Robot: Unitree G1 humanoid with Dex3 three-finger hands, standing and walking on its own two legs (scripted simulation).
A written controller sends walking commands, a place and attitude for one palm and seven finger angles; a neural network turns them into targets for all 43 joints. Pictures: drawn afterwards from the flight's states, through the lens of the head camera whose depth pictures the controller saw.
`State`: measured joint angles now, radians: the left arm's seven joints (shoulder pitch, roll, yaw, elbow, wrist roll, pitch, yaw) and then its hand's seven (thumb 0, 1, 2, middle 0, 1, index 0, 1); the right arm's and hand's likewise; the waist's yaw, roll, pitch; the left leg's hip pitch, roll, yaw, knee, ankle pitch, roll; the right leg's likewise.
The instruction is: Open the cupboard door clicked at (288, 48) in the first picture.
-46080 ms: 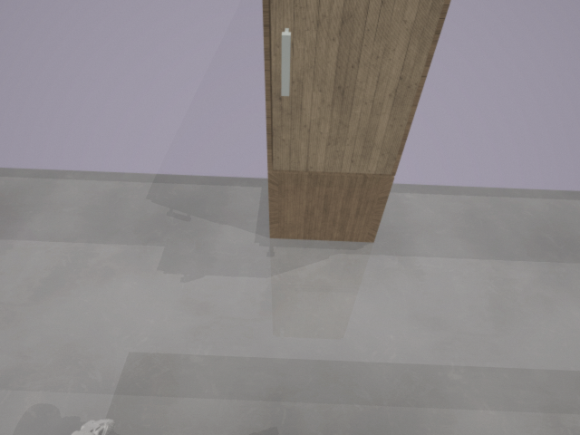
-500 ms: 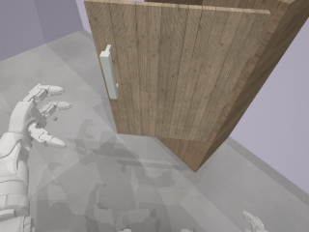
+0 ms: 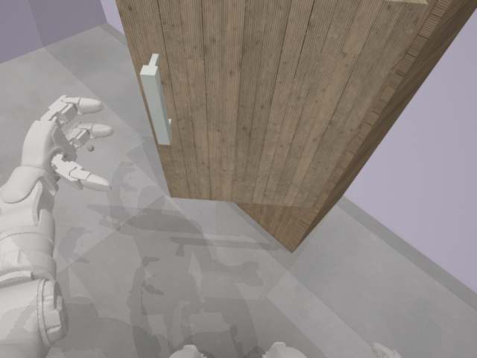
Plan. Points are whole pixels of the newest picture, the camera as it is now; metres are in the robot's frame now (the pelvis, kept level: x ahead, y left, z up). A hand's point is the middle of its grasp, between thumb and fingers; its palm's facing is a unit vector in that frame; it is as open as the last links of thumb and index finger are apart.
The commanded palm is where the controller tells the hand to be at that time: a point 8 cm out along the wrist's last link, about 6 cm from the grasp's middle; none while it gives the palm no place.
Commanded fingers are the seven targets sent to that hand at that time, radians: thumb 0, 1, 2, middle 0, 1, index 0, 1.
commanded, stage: move the hooked fingers beside the handle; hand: left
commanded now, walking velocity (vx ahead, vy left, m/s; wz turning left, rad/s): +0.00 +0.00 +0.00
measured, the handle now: (160, 102) +0.54 +0.15 +0.09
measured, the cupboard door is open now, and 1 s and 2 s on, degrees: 41 41 41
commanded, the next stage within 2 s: slide the fingers in behind the handle in 1.36 s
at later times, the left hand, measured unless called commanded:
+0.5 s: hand (115, 120) +0.49 +0.22 +0.09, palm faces -0.06 -1.00 +0.00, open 14.0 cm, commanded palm +0.48 +0.27 +0.09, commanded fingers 0.00 -0.50 0.30 -0.30 -1.20 -0.30 -1.20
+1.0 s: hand (108, 119) +0.49 +0.23 +0.09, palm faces -0.06 -1.00 +0.01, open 14.0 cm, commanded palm +0.48 +0.27 +0.09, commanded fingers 0.00 -0.50 0.30 -0.30 -1.20 -0.30 -1.20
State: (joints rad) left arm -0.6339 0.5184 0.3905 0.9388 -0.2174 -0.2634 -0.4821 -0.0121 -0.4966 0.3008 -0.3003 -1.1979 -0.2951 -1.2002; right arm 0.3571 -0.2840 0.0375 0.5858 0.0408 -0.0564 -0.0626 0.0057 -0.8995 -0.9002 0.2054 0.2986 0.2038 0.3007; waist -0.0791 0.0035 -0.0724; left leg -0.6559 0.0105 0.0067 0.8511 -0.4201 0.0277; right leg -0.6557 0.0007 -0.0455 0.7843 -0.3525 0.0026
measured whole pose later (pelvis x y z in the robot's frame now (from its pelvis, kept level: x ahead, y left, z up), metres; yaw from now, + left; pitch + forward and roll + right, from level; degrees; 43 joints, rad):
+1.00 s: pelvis +0.00 +0.00 -0.01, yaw -1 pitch +18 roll -3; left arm -0.87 0.61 0.43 1.15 -0.15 -0.31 -0.44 -0.01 -0.50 0.30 -0.30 -1.20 -0.29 -1.20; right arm 0.42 -0.28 0.04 0.60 0.02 0.06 -0.04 0.00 -0.90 -0.90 0.21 0.30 0.20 0.30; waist -0.15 0.01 -0.08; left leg -0.79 0.03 0.00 0.93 -0.45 0.03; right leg -0.78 0.02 -0.05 0.82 -0.36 0.01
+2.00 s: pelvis -0.01 +0.00 -0.01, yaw -1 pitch +16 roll -3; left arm -0.84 0.47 0.33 1.09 -0.15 -0.33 -0.33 -0.01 -0.50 0.30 -0.30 -1.20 -0.29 -1.20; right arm 0.40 -0.27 0.03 0.60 0.02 0.04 -0.02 0.00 -0.90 -0.90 0.20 0.30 0.20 0.30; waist -0.13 0.02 -0.09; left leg -0.76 0.02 0.00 0.93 -0.44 0.03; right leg -0.75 0.01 -0.04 0.84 -0.36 0.00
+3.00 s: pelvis -0.01 -0.01 -0.01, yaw -1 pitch +16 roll -2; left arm -0.87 0.40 0.30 1.13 -0.12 -0.36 -0.21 -0.01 -0.50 0.30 -0.30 -1.20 -0.30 -1.20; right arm 0.40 -0.26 0.03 0.61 0.01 0.02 -0.01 0.00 -0.90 -0.90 0.20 0.30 0.20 0.30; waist -0.14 0.02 -0.08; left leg -0.75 0.03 0.01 0.91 -0.43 0.01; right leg -0.76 0.02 -0.04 0.85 -0.36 -0.01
